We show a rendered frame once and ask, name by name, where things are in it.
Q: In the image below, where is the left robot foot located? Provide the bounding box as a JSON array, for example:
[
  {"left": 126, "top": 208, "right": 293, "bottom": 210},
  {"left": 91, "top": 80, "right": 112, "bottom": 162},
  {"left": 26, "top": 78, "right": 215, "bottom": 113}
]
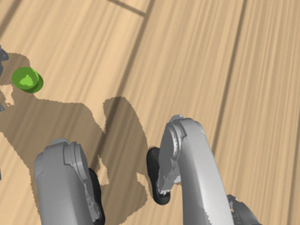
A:
[{"left": 89, "top": 168, "right": 105, "bottom": 225}]

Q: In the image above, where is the right robot foot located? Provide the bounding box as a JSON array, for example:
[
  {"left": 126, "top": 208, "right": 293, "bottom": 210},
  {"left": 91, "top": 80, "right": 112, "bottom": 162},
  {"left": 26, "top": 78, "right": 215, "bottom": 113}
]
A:
[{"left": 146, "top": 147, "right": 171, "bottom": 205}]

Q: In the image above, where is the tin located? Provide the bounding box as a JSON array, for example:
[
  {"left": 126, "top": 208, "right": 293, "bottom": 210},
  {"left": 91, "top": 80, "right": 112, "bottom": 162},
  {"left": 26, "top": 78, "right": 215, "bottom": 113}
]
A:
[{"left": 12, "top": 67, "right": 44, "bottom": 93}]

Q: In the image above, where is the left robot hand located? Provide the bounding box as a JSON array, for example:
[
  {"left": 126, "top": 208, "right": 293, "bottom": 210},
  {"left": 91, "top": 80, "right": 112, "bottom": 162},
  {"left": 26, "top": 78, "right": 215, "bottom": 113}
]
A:
[{"left": 0, "top": 45, "right": 9, "bottom": 112}]

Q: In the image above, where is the right robot hand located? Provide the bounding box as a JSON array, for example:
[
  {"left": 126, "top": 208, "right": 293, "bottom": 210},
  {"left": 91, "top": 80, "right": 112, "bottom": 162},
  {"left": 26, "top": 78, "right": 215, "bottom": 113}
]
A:
[{"left": 227, "top": 194, "right": 259, "bottom": 225}]

